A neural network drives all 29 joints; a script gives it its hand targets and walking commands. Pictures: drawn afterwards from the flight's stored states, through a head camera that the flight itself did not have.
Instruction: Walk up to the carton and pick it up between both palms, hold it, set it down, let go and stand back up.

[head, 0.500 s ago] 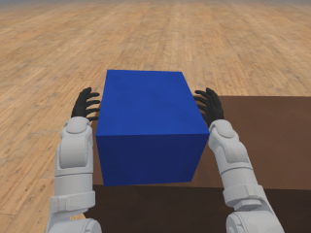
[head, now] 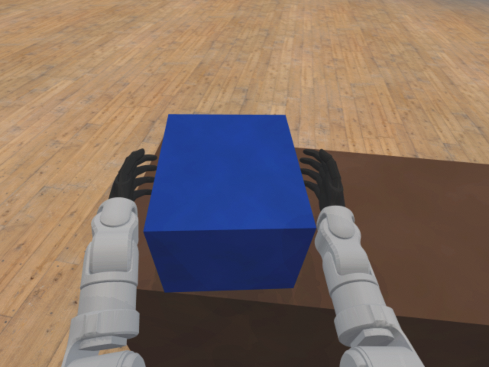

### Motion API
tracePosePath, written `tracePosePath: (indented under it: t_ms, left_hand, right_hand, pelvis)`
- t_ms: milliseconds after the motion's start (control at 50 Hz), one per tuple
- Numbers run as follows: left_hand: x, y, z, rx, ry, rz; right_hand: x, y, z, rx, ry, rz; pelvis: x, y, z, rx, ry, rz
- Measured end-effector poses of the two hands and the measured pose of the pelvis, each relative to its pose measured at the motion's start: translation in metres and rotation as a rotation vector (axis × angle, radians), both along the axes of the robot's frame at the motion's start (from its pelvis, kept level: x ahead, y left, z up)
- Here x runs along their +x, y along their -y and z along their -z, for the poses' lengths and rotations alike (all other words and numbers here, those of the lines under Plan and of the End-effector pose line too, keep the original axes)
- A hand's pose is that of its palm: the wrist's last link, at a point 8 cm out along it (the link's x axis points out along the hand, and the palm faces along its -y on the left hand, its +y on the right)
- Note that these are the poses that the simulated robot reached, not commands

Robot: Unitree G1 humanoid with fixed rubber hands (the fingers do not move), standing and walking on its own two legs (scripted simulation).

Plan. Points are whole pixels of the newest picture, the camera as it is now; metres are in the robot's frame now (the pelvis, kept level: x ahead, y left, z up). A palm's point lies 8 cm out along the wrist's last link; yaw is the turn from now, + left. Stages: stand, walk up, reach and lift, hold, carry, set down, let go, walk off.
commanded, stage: set down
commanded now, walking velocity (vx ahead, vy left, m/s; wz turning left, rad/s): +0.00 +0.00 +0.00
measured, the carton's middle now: (228, 198) +0.43 -0.01 +0.06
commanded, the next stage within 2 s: none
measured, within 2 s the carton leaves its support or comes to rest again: neither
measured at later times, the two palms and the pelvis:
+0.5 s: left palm (125, 213) +0.36 +0.17 +0.10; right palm (323, 200) +0.35 -0.16 +0.13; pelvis +0.00 +0.04 +0.00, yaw -3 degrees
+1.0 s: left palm (153, 207) +0.38 +0.13 +0.09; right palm (351, 192) +0.34 -0.19 +0.16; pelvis -0.02 -0.01 +0.00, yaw -4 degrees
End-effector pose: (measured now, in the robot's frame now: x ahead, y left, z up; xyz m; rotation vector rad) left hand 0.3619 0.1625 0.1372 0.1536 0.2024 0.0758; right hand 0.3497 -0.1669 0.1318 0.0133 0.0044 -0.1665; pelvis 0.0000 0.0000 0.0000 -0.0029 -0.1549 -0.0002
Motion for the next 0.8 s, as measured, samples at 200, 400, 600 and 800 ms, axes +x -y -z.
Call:
tracePosePath:
  t_ms: [200, 400, 600, 800]
  left_hand:
    - [0.012, 0.004, 0.017, -0.057, 0.020, 0.080]
    - [0.007, -0.012, 0.031, -0.127, 0.011, 0.030]
    - [0.003, 0.008, 0.036, 0.001, -0.067, 0.041]
    - [0.015, 0.055, 0.017, -0.090, -0.033, 0.127]
  right_hand:
    - [-0.015, 0.002, 0.011, 0.004, 0.043, 0.082]
    - [-0.003, -0.017, -0.026, -0.152, 0.049, 0.020]
    - [-0.015, 0.006, 0.039, -0.015, -0.062, 0.053]
    - [-0.038, 0.048, 0.027, 0.022, -0.030, 0.168]
  pelvis:
    - [0.014, -0.019, -0.002, -0.020, -0.055, -0.001]
    - [0.007, -0.027, 0.000, -0.012, -0.041, 0.059]
    - [-0.010, -0.041, 0.000, -0.017, -0.074, 0.056]
    - [-0.018, -0.016, -0.001, 0.009, -0.085, 0.080]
